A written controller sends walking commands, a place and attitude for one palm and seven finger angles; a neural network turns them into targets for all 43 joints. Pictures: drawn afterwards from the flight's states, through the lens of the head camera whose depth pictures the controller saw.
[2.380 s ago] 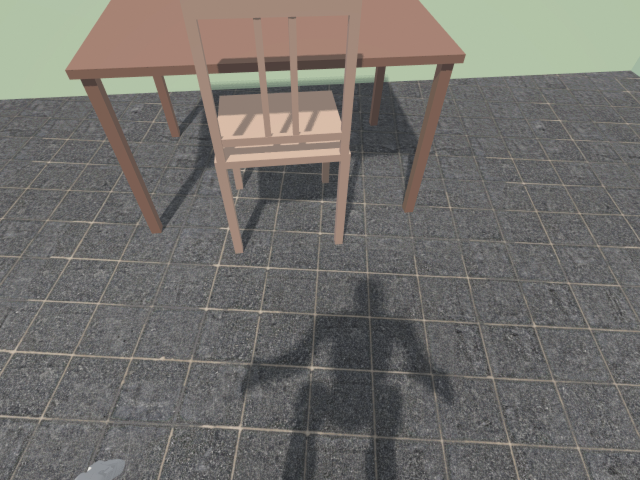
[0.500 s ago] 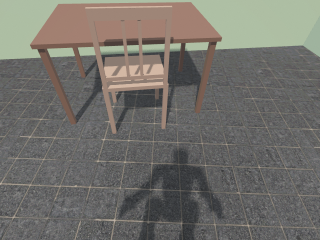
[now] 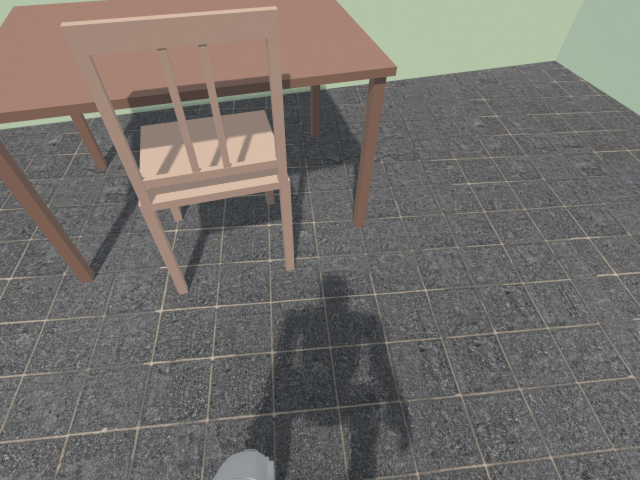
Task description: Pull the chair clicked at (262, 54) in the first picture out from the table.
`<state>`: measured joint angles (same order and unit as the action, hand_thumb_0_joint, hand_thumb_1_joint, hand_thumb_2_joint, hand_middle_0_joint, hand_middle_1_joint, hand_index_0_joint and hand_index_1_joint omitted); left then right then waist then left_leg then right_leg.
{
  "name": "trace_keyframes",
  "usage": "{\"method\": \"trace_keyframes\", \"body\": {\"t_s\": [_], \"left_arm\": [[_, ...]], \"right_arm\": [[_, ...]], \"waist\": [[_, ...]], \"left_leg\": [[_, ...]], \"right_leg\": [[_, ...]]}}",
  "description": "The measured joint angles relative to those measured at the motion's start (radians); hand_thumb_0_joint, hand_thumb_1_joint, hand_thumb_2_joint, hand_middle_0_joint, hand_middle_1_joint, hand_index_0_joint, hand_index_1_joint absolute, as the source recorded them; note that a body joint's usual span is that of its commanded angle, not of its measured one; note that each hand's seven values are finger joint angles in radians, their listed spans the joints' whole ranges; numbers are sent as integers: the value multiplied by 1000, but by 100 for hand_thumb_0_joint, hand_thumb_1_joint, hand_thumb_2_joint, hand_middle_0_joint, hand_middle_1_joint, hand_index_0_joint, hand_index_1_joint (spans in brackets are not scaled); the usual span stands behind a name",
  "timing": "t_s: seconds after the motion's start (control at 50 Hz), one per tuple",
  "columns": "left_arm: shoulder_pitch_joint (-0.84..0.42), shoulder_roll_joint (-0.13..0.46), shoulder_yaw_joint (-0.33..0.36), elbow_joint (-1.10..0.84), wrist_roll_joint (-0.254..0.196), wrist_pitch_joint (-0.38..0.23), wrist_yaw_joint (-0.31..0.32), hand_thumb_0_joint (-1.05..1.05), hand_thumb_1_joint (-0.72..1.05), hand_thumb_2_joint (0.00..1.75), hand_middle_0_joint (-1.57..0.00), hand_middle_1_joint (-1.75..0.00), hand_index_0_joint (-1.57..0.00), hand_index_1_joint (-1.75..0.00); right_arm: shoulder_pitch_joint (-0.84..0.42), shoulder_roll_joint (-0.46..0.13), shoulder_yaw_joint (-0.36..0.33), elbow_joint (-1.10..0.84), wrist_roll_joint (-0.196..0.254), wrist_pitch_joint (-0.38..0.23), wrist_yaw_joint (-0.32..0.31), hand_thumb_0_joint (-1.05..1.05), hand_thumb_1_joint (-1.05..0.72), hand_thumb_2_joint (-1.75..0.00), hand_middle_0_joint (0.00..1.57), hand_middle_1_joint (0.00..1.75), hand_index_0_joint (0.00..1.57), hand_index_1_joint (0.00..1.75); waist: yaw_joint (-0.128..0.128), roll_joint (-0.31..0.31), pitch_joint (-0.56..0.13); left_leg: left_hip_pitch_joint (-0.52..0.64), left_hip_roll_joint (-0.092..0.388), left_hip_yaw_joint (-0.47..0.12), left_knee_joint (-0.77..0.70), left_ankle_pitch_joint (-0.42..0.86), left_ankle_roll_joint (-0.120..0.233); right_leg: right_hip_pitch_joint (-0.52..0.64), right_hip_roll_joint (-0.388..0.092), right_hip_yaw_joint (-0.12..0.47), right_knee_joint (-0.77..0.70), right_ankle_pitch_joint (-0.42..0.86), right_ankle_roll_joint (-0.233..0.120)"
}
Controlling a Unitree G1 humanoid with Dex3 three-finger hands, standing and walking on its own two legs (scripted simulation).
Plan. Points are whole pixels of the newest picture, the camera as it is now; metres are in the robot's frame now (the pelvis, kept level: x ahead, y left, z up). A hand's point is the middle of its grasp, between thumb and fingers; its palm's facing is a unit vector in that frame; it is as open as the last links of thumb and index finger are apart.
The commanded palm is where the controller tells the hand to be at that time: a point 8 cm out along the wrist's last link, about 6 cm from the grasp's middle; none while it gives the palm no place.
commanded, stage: walk to a spot facing it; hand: left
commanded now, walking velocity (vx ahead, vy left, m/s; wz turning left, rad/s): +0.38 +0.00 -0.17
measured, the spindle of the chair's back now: (180, 116) +0.90 +0.41 -0.05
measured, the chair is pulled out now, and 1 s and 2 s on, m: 0.00 0.00 0.00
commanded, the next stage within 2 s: turn to face it in 0.44 s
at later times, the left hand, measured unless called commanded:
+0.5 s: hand (195, 368) +0.31 +0.23 -0.16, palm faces -0.14 -0.97 -0.20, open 7.4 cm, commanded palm none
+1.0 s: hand (233, 330) +0.40 +0.19 -0.19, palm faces -0.06 -0.99 -0.12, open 7.4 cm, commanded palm none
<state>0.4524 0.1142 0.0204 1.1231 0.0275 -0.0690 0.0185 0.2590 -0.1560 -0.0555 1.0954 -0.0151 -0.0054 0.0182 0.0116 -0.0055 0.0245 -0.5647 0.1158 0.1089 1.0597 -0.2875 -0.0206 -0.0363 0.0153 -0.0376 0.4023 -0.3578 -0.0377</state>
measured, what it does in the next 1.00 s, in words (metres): walks ahead: left foot, then right foot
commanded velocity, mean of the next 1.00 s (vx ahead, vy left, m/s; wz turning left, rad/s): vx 0.09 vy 0.00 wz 0.03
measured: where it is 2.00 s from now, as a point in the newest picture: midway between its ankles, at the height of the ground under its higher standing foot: outside the picture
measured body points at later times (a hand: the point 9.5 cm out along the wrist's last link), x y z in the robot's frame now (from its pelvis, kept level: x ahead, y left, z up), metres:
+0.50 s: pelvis +0.20 +0.06 +0.00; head +0.21 +0.06 +0.45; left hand +0.32 +0.28 -0.14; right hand +0.17 -0.19 -0.15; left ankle +0.21 +0.14 -0.74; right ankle +0.26 -0.08 -0.68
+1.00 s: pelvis +0.28 +0.04 -0.02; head +0.31 +0.07 +0.43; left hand +0.40 +0.24 -0.18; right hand +0.27 -0.19 -0.16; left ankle +0.29 +0.12 -0.74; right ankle +0.29 -0.09 -0.73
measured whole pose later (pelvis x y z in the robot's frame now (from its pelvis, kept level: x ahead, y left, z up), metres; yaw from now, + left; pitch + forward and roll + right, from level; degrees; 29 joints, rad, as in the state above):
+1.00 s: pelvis +0.28 +0.04 -0.02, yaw -4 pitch +0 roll -2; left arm 0.14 0.16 0.05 0.94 0.01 0.04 0.02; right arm 0.28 -0.14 -0.05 0.99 -0.02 0.03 0.01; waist -0.04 -0.04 0.05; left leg -0.34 0.06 0.13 0.71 -0.37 0.04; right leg -0.37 -0.13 -0.26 0.73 -0.39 0.03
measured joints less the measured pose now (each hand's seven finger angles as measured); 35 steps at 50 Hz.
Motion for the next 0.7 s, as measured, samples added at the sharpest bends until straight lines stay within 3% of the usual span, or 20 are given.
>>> {"method": "trace_keyframes", "body": {"t_s": [0.08,0.14,0.18,0.24,0.3,0.38,0.44,0.54,0.62,0.66,0.7], "left_arm": [[14,-7,2,23,1,4,0,0,91,89,-21,-30,-20,-29],[18,6,13,28,0,7,-1,0,91,89,-21,-30,-20,-30],[28,9,22,27,-6,14,-5,1,91,89,-21,-30,-20,-30],[-23,43,36,17,-12,40,-10,1,91,89,-21,-30,-20,-29],[-90,73,51,-25,-2,56,-20,1,91,89,-20,-30,-20,-29],[-161,83,67,-106,5,71,-32,1,92,89,-20,-30,-19,-29],[-205,81,73,-150,5,84,-39,1,92,89,-20,-30,-19,-29],[-270,80,72,-188,2,102,-45,0,92,89,-20,-30,-19,-29],[-308,82,59,-202,5,92,-39,0,91,89,-20,-30,-19,-29],[-326,83,46,-199,8,62,-29,0,91,89,-20,-30,-19,-29],[-351,66,25,-185,-1,43,-19,0,91,89,-20,-30,-19,-29]], "right_arm": [[-84,-10,-10,-63,6,-16,11,2,-93,-90,19,30,20,30],[-126,-12,-5,-96,5,-36,13,1,-93,-90,19,30,20,30],[-138,-21,1,-119,-6,-63,6,1,-93,-90,19,30,20,30],[-139,-3,8,-121,-9,-75,-10,1,-92,-90,19,30,20,30],[-101,18,14,-103,-10,-70,-22,1,-92,-90,19,30,20,30],[-43,8,-7,-80,-4,-72,-40,-1,-95,-90,20,30,21,30],[-7,-11,-6,-72,-4,-66,-36,-1,-95,-90,20,30,21,30],[33,-26,-7,-70,-7,-46,-29,0,-93,-90,20,30,21,30],[66,-30,-3,-61,-11,-29,-28,1,-92,-90,20,30,20,30],[87,-26,4,-45,-3,-20,-26,1,-92,-90,20,30,20,30],[81,-28,10,-25,5,3,-32,1,-92,-90,19,30,20,30]], "waist": [[5,-4,13],[18,-18,27],[18,-9,26],[20,-36,38],[25,-45,28],[26,-40,8],[14,-31,7],[-21,-11,35],[-57,8,55],[-65,13,50],[-74,42,61]], "left_leg": [[-25,7,7,-211,91,10],[36,-17,22,-362,100,30],[99,-21,24,-430,130,58],[127,-25,65,-355,56,76],[210,-32,103,-429,44,66],[308,-48,153,-548,55,73],[369,-54,188,-603,49,70],[438,-38,240,-599,-8,46],[452,2,260,-502,-99,12],[403,22,218,-368,-166,4],[325,14,94,-205,-265,6]], "right_leg": [[75,-5,21,-66,-12,24],[114,-21,34,-40,-71,47],[59,-23,37,149,-149,41],[-162,-26,57,669,-150,-1],[-354,-53,11,876,-45,-6],[-514,-96,-25,806,56,16],[-559,-118,-40,674,112,39],[-524,-120,-58,442,134,54],[-413,-96,-76,273,154,41],[-371,-86,-85,229,178,16],[-366,-69,-111,264,123,-8]]}}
